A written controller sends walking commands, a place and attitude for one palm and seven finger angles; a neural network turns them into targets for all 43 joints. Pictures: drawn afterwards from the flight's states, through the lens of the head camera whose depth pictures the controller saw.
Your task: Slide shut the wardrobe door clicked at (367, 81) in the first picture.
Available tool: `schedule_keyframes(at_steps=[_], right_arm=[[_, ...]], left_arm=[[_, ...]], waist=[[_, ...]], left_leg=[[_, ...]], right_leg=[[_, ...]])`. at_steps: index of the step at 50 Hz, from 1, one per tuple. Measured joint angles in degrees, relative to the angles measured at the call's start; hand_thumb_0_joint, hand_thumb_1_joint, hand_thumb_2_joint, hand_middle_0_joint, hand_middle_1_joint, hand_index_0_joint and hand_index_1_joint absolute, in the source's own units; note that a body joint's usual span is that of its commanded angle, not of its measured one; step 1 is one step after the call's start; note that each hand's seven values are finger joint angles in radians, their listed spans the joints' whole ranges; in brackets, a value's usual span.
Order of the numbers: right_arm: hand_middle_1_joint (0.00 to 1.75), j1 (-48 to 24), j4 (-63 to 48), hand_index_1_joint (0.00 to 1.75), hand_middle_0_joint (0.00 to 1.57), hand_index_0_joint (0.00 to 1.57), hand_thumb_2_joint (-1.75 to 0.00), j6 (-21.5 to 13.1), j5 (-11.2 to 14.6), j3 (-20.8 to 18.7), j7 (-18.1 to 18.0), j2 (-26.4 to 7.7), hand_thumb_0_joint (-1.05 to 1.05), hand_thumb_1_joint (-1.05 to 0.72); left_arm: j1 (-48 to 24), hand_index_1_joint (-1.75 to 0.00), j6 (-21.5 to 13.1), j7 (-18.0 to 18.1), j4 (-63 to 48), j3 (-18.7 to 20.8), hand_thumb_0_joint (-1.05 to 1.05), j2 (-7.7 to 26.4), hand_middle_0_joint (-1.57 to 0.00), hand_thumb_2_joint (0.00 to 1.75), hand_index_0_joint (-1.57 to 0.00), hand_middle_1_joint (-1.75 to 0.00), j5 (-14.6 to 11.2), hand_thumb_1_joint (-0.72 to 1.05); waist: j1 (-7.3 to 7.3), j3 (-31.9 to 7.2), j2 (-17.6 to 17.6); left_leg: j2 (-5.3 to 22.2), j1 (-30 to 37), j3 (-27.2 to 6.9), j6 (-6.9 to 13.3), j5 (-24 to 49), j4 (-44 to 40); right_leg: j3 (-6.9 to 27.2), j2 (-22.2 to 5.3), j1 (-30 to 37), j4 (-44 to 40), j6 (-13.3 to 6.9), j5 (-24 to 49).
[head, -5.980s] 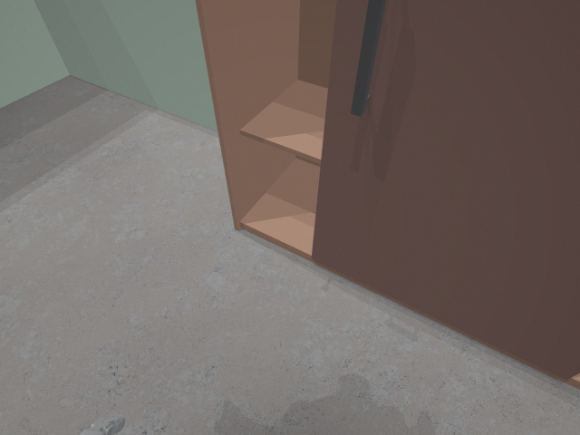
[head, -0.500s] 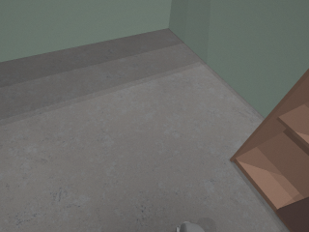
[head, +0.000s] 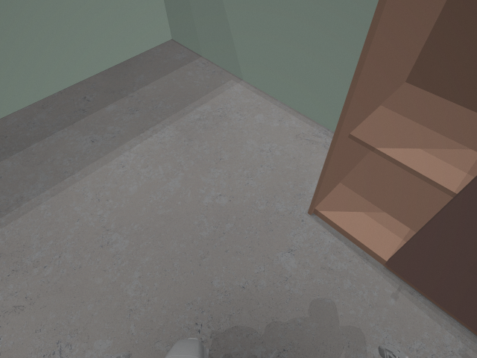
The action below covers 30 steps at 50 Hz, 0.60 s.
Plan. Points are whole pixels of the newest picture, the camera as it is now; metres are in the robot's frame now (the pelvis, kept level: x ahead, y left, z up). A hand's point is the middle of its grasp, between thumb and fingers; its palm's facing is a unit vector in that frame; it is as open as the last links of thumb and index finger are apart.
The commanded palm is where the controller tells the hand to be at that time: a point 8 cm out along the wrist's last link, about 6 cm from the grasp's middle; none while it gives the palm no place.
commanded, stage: turn to face it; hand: right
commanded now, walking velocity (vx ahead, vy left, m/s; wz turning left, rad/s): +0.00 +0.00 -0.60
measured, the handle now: out of the picture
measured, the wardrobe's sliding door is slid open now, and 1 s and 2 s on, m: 0.37 0.37 0.37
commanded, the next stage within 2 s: take the last steps up to it in 1.02 s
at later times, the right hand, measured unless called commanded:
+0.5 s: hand out of the picture +0.01 -0.18 -0.15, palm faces +0.32 +0.90 -0.28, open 7.4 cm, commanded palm none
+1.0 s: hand out of the picture -0.05 -0.25 -0.17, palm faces +0.55 +0.80 -0.23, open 7.4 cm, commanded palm none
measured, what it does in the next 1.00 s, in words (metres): steps on the spot, turning right: left foot, then right foot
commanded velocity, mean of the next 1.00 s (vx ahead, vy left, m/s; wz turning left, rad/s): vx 0.00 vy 0.00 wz -0.47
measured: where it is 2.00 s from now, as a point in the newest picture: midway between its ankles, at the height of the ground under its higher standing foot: outside the picture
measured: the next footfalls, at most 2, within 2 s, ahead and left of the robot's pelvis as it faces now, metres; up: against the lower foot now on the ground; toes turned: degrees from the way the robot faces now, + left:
left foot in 0.18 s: +0.05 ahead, +0.15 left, +0.00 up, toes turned -5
right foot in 0.62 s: -0.02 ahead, -0.11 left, +0.00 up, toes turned -29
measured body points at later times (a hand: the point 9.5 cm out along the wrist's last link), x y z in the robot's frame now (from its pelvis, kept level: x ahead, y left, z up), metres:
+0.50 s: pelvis +0.00 +0.04 +0.00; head +0.04 +0.04 +0.44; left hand +0.14 +0.28 -0.16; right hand -0.01 -0.22 -0.13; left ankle +0.01 +0.15 -0.74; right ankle -0.06 -0.11 -0.68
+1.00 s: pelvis -0.01 -0.03 +0.00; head +0.00 -0.06 +0.45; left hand +0.18 +0.14 -0.13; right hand -0.08 -0.29 -0.15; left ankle +0.07 +0.12 -0.67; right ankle -0.05 -0.09 -0.74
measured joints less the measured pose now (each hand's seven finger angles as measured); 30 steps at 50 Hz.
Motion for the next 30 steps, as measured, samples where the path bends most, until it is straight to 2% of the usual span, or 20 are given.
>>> schedule_keyframes(at_steps=[5, 8, 9, 10, 12, 15, 17, 20, 24, 28, 30], right_arm=[[0.30, -1.6, -1.3, 0.29, 0.20, 0.20, -0.90, -0.4, 0.4, 0.8, -0.1, 1.6, 0.00, -0.91], [0.30, -1.5, -2.3, 0.29, 0.20, 0.20, -0.90, -1.5, 0.6, 1.5, -0.1, 2.5, 0.00, -0.91], [0.30, -1.3, -2.5, 0.29, 0.20, 0.20, -0.90, -2.1, 0.5, 1.7, -0.2, 2.9, 0.00, -0.91], [0.30, -1.1, -2.5, 0.29, 0.20, 0.20, -0.90, -2.5, 0.2, 2.0, -0.3, 3.5, 0.00, -0.91], [0.30, -0.2, -2.4, 0.30, 0.20, 0.20, -0.90, -2.6, 0.0, 2.8, -0.4, 4.4, 0.00, -0.91], [0.30, 1.5, -1.9, 0.30, 0.20, 0.20, -0.90, -2.3, -0.1, 2.9, -0.5, 5.2, 0.00, -0.91], [0.30, 2.4, -1.4, 0.30, 0.21, 0.20, -0.90, -2.2, -0.2, 3.0, -0.5, 5.4, 0.00, -0.91], [0.30, 3.5, -0.8, 0.30, 0.21, 0.20, -0.90, -2.3, -0.3, 2.9, -0.5, 5.4, 0.00, -0.91], [0.30, 4.9, -0.1, 0.30, 0.21, 0.20, -0.90, -2.3, -0.7, 2.8, -0.4, 4.8, 0.00, -0.90], [0.30, 6.2, 0.7, 0.30, 0.21, 0.20, -0.90, -1.9, -0.9, 2.3, -0.1, 3.4, 0.00, -0.90], [0.30, 7.0, 1.2, 0.30, 0.21, 0.20, -0.90, -1.6, -0.9, 1.8, -0.1, 2.3, 0.00, -0.90]], left_arm=[[1.5, -0.30, 0.7, -0.1, 0.5, 0.6, 0.01, 0.5, -0.20, 0.89, -0.21, -0.30, 0.2, 0.91], [2.5, -0.30, 1.1, -0.1, 0.8, 1.1, 0.01, 1.1, -0.20, 0.89, -0.21, -0.30, 0.0, 0.91], [2.8, -0.30, 1.2, -0.1, 0.9, 1.4, 0.01, 1.6, -0.20, 0.89, -0.21, -0.30, -0.3, 0.91], [2.7, -0.30, 1.4, -0.1, 1.2, 1.8, 0.01, 2.1, -0.20, 0.89, -0.21, -0.30, -0.4, 0.91], [2.9, -0.30, 2.1, -0.1, 1.4, 2.4, 0.01, 3.0, -0.20, 0.89, -0.20, -0.30, -0.3, 0.91], [2.9, -0.30, 2.8, -0.7, 1.9, 3.0, 0.01, 4.0, -0.20, 0.89, -0.20, -0.30, 0.0, 0.91], [2.7, -0.30, 3.0, -1.1, 2.0, 3.1, 0.01, 4.3, -0.20, 0.89, -0.20, -0.30, 0.0, 0.91], [2.3, -0.30, 3.3, -1.4, 2.2, 3.0, 0.01, 4.5, -0.20, 0.89, -0.20, -0.30, 0.0, 0.91], [0.6, -0.30, 3.8, -1.4, 2.5, 2.6, 0.01, 4.3, -0.20, 0.89, -0.20, -0.30, -0.2, 0.91], [-1.9, -0.30, 3.3, -1.5, 1.8, 1.8, 0.01, 3.8, -0.20, 0.89, -0.20, -0.30, -0.4, 0.91], [-2.8, -0.30, 2.6, -1.5, 1.0, 1.5, 0.01, 3.5, -0.20, 0.89, -0.20, -0.30, -0.5, 0.91]], waist=[[1.48, -0.3, -1.7], [1.77, -0.8, -2.6], [1.60, -1.0, -3.2], [1.58, -0.8, -4.2], [1.82, -0.8, -4.9], [1.69, -1.0, -4.8], [1.80, -0.8, -4.5], [1.54, -0.3, -3.7], [0.43, 0.7, -2.4], [-1.04, 1.7, -0.9], [-1.55, 1.8, -0.1]], left_leg=[[-2.2, 4.3, -0.2, 0.8, -1.0, -10.9], [-3.3, 9.5, 0.5, 1.4, 4.7, -22.6], [-3.5, 10.9, 1.1, 3.1, 6.8, -25.5], [-3.7, 11.0, 1.9, 4.7, 6.7, -25.0], [-2.7, 11.8, 3.7, 6.3, 5.4, -24.5], [-1.1, 14.0, 5.6, 6.5, 5.4, -26.5], [-0.3, 15.1, 7.0, 6.4, 5.8, -27.6], [1.0, 16.1, 9.3, 6.2, 5.8, -28.3], [2.9, 16.5, 12.0, 5.5, 5.1, -27.7], [4.7, 15.7, 14.5, 4.1, 3.7, -25.2], [5.7, 15.0, 15.7, 3.0, 2.4, -22.9]], right_leg=[[3.3, 1.1, -1.2, 1.5, 1.0, -0.3], [5.2, 2.1, -2.8, 4.3, 2.2, -1.4], [5.6, 2.2, -3.9, 6.4, 2.7, -2.3], [5.5, 2.1, -5.4, 10.7, 3.4, -6.8], [3.1, 2.2, -9.5, 22.7, 4.2, -13.0], [-0.6, 0.3, -13.5, 36.5, 5.4, -11.3], [-1.7, -1.5, -14.8, 40.4, 6.1, -8.9], [-2.6, -3.7, -14.6, 39.6, 7.0, -7.9], [-4.3, -5.4, -12.0, 31.5, 7.4, -9.6], [-6.9, -5.5, -8.2, 21.4, 6.5, -10.5], [-8.2, -5.0, -5.4, 14.9, 5.8, -8.4]])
